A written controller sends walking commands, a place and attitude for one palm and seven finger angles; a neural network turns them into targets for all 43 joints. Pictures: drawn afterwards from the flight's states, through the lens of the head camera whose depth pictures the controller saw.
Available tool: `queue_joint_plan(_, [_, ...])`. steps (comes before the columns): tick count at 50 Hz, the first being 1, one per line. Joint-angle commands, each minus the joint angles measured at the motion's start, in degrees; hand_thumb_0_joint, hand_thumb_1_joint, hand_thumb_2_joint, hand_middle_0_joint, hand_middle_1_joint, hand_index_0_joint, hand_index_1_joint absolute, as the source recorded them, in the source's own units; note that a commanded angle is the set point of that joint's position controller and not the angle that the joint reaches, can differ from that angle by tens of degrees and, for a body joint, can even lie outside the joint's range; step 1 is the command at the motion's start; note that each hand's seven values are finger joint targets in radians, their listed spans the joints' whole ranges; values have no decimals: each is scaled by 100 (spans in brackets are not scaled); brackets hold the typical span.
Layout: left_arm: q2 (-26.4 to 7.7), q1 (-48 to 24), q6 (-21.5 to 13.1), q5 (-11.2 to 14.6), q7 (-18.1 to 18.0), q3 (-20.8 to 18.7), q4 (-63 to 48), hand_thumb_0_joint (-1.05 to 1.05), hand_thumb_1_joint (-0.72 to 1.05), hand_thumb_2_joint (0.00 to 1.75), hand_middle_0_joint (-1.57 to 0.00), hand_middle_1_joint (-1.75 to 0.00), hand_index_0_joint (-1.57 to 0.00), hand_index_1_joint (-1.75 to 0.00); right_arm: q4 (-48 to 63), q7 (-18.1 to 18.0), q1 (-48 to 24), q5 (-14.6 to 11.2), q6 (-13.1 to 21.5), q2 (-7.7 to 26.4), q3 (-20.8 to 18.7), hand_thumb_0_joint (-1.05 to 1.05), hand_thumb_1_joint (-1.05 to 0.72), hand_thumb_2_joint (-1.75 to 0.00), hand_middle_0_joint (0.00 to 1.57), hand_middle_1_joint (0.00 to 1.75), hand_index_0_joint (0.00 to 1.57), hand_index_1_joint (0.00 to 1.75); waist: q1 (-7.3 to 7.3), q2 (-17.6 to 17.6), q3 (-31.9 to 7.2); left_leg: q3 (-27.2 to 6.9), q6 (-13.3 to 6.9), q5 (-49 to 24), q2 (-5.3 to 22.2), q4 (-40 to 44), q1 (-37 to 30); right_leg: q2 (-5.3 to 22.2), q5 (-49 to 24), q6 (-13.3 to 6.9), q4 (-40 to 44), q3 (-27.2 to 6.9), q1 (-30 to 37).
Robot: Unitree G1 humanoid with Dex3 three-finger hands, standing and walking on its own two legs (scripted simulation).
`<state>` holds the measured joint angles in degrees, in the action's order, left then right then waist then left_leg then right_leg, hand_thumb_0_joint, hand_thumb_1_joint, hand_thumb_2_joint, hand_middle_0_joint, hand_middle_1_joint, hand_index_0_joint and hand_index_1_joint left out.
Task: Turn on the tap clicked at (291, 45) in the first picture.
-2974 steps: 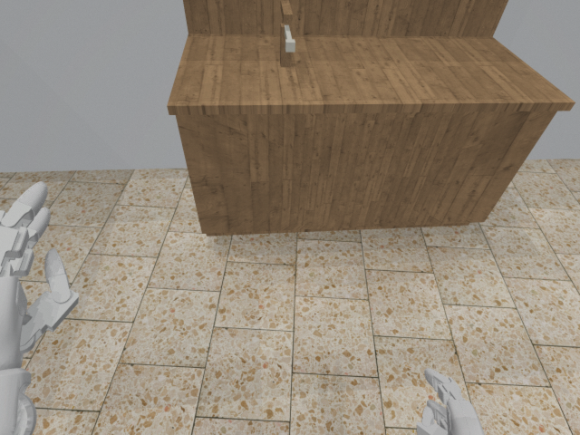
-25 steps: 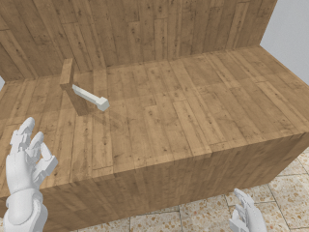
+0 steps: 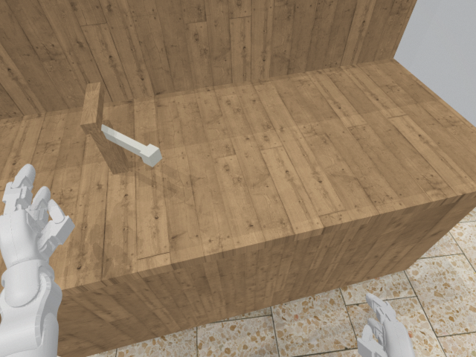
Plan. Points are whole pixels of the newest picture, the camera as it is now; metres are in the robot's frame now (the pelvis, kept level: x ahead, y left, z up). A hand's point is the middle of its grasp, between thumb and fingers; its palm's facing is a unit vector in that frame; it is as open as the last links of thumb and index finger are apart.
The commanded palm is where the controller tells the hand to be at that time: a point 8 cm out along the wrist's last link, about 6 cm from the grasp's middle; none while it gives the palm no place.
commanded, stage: reach beside the lever's end, fingers flat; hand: left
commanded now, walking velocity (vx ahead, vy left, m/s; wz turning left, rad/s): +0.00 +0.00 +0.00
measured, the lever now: (151, 155) +0.44 +0.22 +0.08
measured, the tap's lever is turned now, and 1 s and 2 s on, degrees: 44 44 44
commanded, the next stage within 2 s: push the lever round in 1.12 s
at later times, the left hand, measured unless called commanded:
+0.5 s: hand (57, 203) +0.32 +0.35 +0.07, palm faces +0.54 -0.83 -0.08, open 7.8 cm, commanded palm +0.28 +0.39 +0.07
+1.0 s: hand (59, 208) +0.32 +0.35 +0.07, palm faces +0.56 -0.82 -0.08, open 7.8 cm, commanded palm +0.28 +0.38 +0.06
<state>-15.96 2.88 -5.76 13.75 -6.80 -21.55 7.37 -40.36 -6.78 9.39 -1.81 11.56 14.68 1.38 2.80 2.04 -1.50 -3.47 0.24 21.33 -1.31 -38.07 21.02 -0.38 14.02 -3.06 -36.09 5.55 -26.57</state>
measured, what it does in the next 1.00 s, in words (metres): stands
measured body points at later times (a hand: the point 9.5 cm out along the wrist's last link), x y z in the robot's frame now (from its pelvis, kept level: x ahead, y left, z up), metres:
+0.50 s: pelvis +0.00 +0.01 -0.01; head +0.05 +0.01 +0.44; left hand +0.29 +0.39 +0.08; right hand +0.15 -0.25 -0.11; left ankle -0.02 +0.13 -0.72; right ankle +0.05 -0.09 -0.72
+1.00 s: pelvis +0.01 +0.03 -0.01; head +0.06 +0.03 +0.44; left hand +0.28 +0.39 +0.07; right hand +0.15 -0.23 -0.11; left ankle -0.02 +0.13 -0.72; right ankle +0.05 -0.09 -0.72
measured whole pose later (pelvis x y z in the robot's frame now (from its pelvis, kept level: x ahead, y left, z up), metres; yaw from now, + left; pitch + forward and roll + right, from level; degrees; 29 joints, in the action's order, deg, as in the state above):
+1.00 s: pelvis +0.01 +0.03 -0.01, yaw -1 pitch +9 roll -1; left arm -18.1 -5.9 -14.6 11.4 -4.0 -27.0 23.2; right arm -40.8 -5.4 12.9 -0.6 6.1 14.1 0.1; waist 1.4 1.1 -3.3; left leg -2.5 -1.6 23.6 -2.0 -42.2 27.1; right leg 0.2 14.8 -1.1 -38.0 4.6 -31.8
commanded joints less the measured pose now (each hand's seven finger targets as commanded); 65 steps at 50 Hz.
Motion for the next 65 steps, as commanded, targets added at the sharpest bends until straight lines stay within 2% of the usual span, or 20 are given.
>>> queue_joint_plan(1, [-1531, -939, -498, -70, -32, -807, -1019, 0, 90, 90, -16, -19, -16, -19, 802, -58, -432, 8, 284, 697, -297, 0, -90, -90, 20, 30, 20, 30, 68, 54, -1404, 72, -98, -1369, -24, 608, 430, 188, -820, 167, 411, -399, 1584])
queue_joint_plan(4, [-1494, -966, -526, -6, 38, -822, -704, 0, 90, 90, -16, -18, -16, -18, 813, -33, -328, 14, 199, 737, -328, 0, -90, -90, 20, 30, 20, 30, 23, -223, -1381, 96, -109, -1418, -13, 558, 581, 187, -1015, 191, 378, -422, 1583])
queue_joint_plan(6, [-1696, -1069, -562, -39, 65, -1027, -576, 0, 90, 90, -16, -17, -16, -17, 789, -43, -330, -3, 146, 732, -335, 0, -90, -90, 20, 30, 20, 30, 52, -4, -1288, 107, -114, -1386, -11, 559, 601, 185, -961, 167, 388, -444, 1548])
queue_joint_plan(7, [-1514, -1312, -571, -43, 115, -777, -552, 0, 90, 90, -16, -17, -16, -17, 797, -43, -306, 2, 124, 735, -318, 0, -90, -90, 20, 30, 20, 30, -54, 12, -1259, 131, -125, -1327, -21, 557, 587, 192, -911, 188, 395, -439, 1443])
queue_joint_plan(9, [-1665, -1649, -609, -43, 160, -837, -404, 0, 90, 90, -16, -17, -16, -17, 777, -67, -288, 10, 104, 762, -319, 0, -90, -90, 20, 30, 20, 30, -103, 17, -1202, 116, -143, -1177, -18, 541, 660, 188, -727, 197, 420, -467, 1356])
queue_joint_plan(11, [-1975, -1767, -709, -87, 172, -1131, -321, 0, 90, 90, -15, -16, -15, -16, 710, -90, -259, 8, 73, 772, -344, 0, -90, -90, 20, 30, 20, 30, -90, 155, -1303, 129, -161, -1145, -13, 493, 651, 178, -651, 193, 404, -491, 1362])
queue_joint_plan(16, [-2129, -2293, -938, -88, 382, -1143, 126, 0, 90, 90, -15, -15, -15, -15, 602, -107, -125, 15, 16, 807, -350, 0, -90, -90, 20, 30, 20, 30, -201, 311, -1457, 115, -161, -1072, -19, 385, 723, 161, -597, 192, 314, -501, 1235])
queue_joint_plan(20, [-2128, -2687, -976, -55, 615, -965, 633, 0, 90, 90, -15, -15, -15, -15, 575, -124, 12, 22, -16, 893, -347, 0, -90, -90, 20, 30, 20, 30, -296, 156, -1512, 51, -151, -1053, -11, 343, 791, 129, -561, 185, 230, -432, 1029])
queue_joint_plan(26, [-2606, -2639, -1019, -129, 628, -1435, 1084, 0, 90, 90, -15, -15, -15, -15, 559, -74, 236, 46, -143, 935, -409, 0, -90, -90, 20, 30, 20, 30, -134, 321, -1839, 6, -80, -1443, 2, 273, 781, 96, -836, 148, 84, -373, 1089])
queue_joint_plan(27, [-2333, -2696, -1036, -139, 633, -1169, 970, 0, 90, 90, -15, -15, -15, -15, 640, -43, 280, 71, -162, 920, -399, 0, -90, -90, 20, 30, 20, 30, -179, 324, -1935, 30, -68, -1596, -8, 270, 730, 95, -997, 156, 46, -358, 1118])
queue_joint_plan(32, [-2212, -2291, -1183, -193, 478, -1196, 630, 0, 90, 90, -15, -15, -15, -15, 716, 66, 372, 105, -228, 891, -451, 0, -90, -90, 20, 30, 20, 30, -98, 407, -2058, -11, 44, -2145, 62, 273, 520, 41, -1231, 122, -15, -290, 1107])
queue_joint_plan(35, [-1912, -1869, -1205, -146, 455, -1044, 540, 0, 90, 90, -15, -15, -15, -15, 756, 115, 380, 107, -248, 886, -489, 0, -90, -90, 20, 30, 20, 30, -77, 269, -1918, -26, 93, -2319, 104, 279, 527, 22, -1258, 124, -9, -255, 1044])
queue_joint_plan(39, [-1909, -1772, -1189, -134, 384, -1121, 436, 0, 90, 90, -15, -15, -15, -15, 724, 110, 362, 95, -282, 881, -522, 0, -90, -90, 20, 30, 20, 30, -102, 215, -1758, -34, 131, -2271, 125, 319, 550, 15, -1177, 118, 23, -239, 993])
queue_joint_plan(43, [-1752, -2115, -1268, -233, 284, -867, 23, 0, 90, 90, -15, -15, -15, -15, 695, 96, 292, 115, -253, 835, -491, 0, -90, -90, 20, 30, 20, 30, -180, 564, -1700, -71, 205, -2315, 124, 332, 347, 21, -1002, 100, 31, -236, 819])
queue_joint_plan(48, [-1807, -2486, -1300, -249, 264, -867, 401, 0, 90, 90, -15, -15, -15, -15, 591, 14, 221, 100, -284, 843, -450, 0, -90, -90, 20, 30, 20, 30, -307, 164, -1461, -69, 133, -1578, 93, 347, 599, 17, -615, 118, 71, -239, 676])
queue_joint_plan(51, [-1833, -2643, -1270, -280, 331, -800, 380, 0, 90, 90, -15, -15, -15, -15, 597, -32, 146, 77, -271, 832, -411, 0, -90, -90, 20, 30, 20, 30, -258, 539, -1589, -68, 142, -1532, 63, 355, 502, 43, -551, 91, 64, -266, 702])
queue_joint_plan(54, [-1711, -2867, -1112, -286, 374, -570, 636, 0, 90, 90, -15, -15, -15, -15, 622, -46, 157, 71, -276, 846, -384, 0, -90, -90, 20, 30, 20, 30, -332, 353, -1612, -81, 127, -1366, 55, 346, 550, 34, -481, 109, 79, -251, 638])
queue_joint_plan(60, [-1998, -2634, -994, -271, 276, -943, 944, 0, 90, 90, -15, -15, -15, -15, 715, -5, 225, 93, -357, 859, -391, 0, -90, -90, 20, 30, 20, 30, -164, 33, -1835, -10, 68, -1645, 28, 287, 759, 54, -974, 131, 35, -292, 1038])
queue_joint_plan(61, [-2147, -2608, -1030, -318, 222, -1102, 914, 0, 90, 90, -15, -15, -15, -15, 689, 4, 219, 88, -386, 846, -387, 0, -90, -90, 20, 30, 20, 30, -129, 193, -1850, 1, 60, -1674, 31, 272, 745, 57, -1009, 128, 28, -315, 1078])
queue_joint_plan(65, [-1968, -2384, -1090, -303, 195, -997, 714, 0, 90, 90, -15, -15, -15, -15, 784, 87, 268, 114, -411, 832, -419, 0, -90, -90, 20, 30, 20, 30, -127, 174, -1972, 68, 33, -1946, 42, 220, 736, 48, -1402, 128, -14, -348, 1232])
